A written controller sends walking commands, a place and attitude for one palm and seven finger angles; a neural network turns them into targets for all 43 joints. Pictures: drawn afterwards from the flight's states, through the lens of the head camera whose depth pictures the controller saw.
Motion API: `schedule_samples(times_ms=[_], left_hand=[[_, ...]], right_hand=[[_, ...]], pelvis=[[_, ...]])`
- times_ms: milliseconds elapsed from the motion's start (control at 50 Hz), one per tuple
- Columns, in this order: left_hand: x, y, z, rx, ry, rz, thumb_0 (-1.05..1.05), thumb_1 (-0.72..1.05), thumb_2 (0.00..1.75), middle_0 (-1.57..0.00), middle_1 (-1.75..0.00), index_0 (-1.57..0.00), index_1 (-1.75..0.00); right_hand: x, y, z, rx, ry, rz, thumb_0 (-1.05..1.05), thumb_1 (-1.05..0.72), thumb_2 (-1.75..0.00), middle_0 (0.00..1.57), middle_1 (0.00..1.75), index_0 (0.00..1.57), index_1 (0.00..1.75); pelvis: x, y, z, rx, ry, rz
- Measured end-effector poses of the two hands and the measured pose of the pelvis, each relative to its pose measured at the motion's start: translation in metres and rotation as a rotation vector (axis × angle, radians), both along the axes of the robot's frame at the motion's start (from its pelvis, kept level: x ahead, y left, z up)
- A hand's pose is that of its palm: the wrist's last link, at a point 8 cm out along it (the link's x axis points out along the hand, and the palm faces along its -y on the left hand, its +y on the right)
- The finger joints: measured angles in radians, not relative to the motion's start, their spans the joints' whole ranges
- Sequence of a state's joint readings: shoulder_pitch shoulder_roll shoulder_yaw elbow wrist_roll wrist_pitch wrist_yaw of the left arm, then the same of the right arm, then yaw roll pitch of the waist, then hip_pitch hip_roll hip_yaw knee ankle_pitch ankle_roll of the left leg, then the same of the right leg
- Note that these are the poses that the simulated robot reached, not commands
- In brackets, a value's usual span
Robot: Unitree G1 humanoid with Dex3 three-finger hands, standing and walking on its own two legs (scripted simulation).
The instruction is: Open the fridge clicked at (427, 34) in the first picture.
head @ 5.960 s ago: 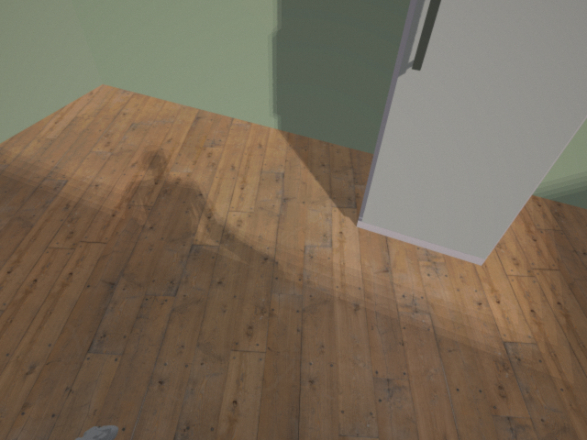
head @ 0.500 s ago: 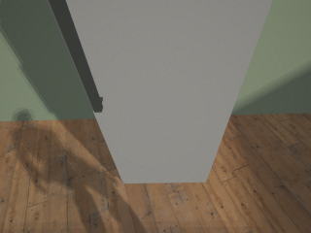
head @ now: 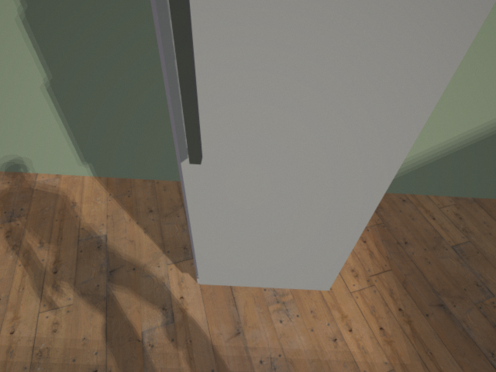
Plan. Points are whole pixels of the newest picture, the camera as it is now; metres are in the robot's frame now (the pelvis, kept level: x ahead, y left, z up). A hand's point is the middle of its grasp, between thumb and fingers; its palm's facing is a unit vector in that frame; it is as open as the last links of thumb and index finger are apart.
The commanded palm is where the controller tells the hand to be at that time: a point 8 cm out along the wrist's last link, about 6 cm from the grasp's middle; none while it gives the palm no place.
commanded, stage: come to a stop and stand still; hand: left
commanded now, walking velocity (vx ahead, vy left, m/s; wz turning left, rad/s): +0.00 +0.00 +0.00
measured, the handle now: (186, 44) +0.54 +0.16 +0.27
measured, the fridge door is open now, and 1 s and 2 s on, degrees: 0 0 0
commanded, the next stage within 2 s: look again from close up in 0.30 s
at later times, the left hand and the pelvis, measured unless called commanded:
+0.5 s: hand out of the picture +0.00 +0.17 -0.18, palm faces +0.00 -0.98 -0.19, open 7.3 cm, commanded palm none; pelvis +0.01 +0.01 -0.01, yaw +0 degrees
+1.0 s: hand out of the picture +0.03 +0.14 -0.17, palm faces +0.01 -0.97 -0.23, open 7.3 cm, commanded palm none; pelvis +0.01 -0.04 +0.00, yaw +0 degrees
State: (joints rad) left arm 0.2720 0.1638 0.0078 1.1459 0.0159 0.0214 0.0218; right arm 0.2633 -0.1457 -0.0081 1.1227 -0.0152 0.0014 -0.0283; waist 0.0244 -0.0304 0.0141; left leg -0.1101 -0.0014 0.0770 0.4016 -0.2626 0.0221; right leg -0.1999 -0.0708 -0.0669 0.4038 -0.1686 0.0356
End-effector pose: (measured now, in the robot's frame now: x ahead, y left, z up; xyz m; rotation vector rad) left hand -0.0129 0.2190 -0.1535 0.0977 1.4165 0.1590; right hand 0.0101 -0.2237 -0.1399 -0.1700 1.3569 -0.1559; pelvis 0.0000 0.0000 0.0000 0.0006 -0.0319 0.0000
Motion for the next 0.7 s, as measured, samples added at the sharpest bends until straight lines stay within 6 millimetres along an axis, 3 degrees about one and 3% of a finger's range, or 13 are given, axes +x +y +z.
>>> schedule_samples(times_ms=[200, 360, 700], left_hand=[[0.0, 0.003, 0.002, -0.003, 0.031, -0.022, 0.0, 0.9, 0.9, -0.2, -0.3, -0.2, -0.3], [0.006, -0.001, 0.003, 0.0, 0.036, -0.03, 0.0, 0.9, 0.9, -0.2, -0.3, -0.2, -0.3], [0.028, -0.002, 0.014, 0.078, -0.051, -0.047, 0.0, 0.91, 0.9, -0.2, -0.3, -0.2, -0.3]], right_hand=[[-0.028, 0.023, -0.004, 0.04, 0.067, -0.042, 0.01, -0.91, -0.9, 0.2, 0.3, 0.2, 0.3], [-0.036, 0.028, -0.007, 0.056, 0.094, -0.067, 0.0, -0.91, -0.9, 0.2, 0.3, 0.2, 0.3], [0.001, 0.006, -0.026, 0.086, -0.03, -0.016, 0.02, -0.92, -0.9, 0.2, 0.3, 0.2, 0.3]], pelvis=[[0.003, 0.009, 0.001, 0.003, 0.006, -0.007], [0.008, 0.007, 0.0, 0.002, 0.005, -0.013], [0.016, -0.006, -0.008, 0.015, 0.0, -0.007]])
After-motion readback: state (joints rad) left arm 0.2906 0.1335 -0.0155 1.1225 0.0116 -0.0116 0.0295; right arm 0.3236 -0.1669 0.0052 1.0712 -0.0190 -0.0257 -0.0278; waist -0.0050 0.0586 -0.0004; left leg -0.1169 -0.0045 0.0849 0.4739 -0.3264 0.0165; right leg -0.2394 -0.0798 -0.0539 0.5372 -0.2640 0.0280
